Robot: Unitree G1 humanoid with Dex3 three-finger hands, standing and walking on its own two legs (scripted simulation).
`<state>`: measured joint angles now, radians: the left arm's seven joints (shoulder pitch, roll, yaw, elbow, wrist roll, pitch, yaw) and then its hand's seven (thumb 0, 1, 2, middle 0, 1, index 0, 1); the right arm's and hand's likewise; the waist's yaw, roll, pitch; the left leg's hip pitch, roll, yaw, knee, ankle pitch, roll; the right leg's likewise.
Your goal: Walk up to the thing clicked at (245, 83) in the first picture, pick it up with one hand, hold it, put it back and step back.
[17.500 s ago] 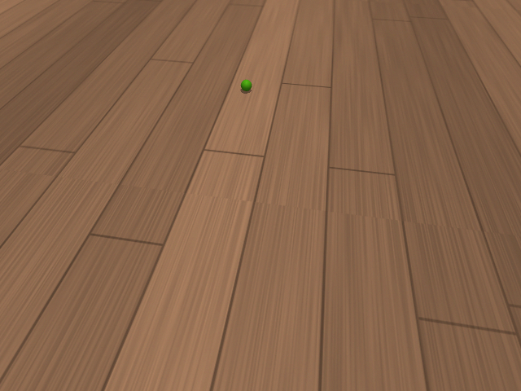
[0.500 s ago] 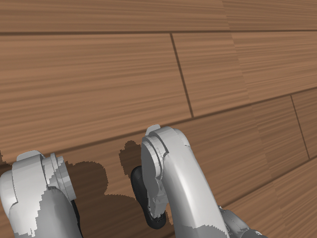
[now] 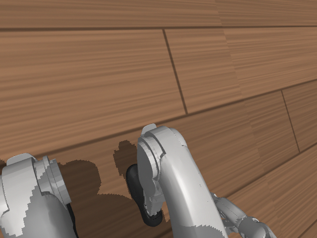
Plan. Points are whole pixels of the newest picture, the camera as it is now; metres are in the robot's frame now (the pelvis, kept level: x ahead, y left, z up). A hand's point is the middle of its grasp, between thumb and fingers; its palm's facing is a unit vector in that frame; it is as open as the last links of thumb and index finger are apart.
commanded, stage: rest palm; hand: left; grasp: from above
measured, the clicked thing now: out of the picture +0.40 +0.36 -0.26
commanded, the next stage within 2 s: close in 0.06 s
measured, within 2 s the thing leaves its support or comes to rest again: neither
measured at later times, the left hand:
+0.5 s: hand out of the picture +0.39 +0.34 -0.25, palm faces -0.41 -0.16 -0.90, open 12.8 cm
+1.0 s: hand out of the picture +0.39 +0.35 -0.25, palm faces -0.45 -0.21 -0.86, open 11.0 cm
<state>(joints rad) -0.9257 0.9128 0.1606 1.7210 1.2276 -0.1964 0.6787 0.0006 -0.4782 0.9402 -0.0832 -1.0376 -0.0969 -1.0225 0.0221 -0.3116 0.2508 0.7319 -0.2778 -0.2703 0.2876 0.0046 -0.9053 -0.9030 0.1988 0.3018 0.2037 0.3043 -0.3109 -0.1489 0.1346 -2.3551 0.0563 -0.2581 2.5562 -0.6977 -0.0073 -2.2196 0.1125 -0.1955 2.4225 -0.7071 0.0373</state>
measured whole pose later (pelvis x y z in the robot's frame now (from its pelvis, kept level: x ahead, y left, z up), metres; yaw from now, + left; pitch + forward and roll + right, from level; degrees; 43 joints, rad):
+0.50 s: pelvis +0.00 +0.00 +0.00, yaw -1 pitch +25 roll -14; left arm -0.91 0.93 0.10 1.71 1.28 -0.26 0.70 0.00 -0.30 0.84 -0.18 -1.00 -0.21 -0.96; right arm 0.03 -0.32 0.27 0.73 -0.29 -0.25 0.27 0.00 -0.89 -0.90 0.20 0.30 0.20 0.30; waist -0.30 -0.16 0.13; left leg -2.34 0.06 -0.27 2.57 -0.69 0.00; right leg -2.20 0.12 -0.21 2.42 -0.70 0.04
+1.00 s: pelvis +0.00 +0.00 +0.00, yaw -1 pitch +26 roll -13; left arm -0.89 0.95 0.15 1.67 1.20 -0.26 0.61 0.00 -0.03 0.63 -0.39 -0.83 -0.43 -0.79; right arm 0.03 -0.32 0.28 0.72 -0.28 -0.25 0.29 0.01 -0.90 -0.90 0.20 0.30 0.20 0.30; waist -0.30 -0.15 0.16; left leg -2.33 0.06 -0.28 2.56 -0.71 -0.01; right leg -2.19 0.12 -0.21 2.42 -0.71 0.04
